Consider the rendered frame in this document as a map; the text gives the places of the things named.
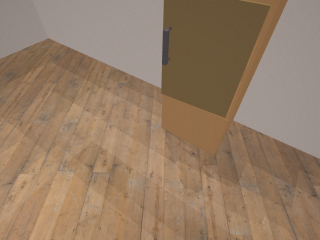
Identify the handle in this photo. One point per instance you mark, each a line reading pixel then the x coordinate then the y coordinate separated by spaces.
pixel 165 46

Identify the cupboard door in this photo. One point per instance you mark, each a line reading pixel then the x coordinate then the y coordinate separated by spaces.
pixel 210 44

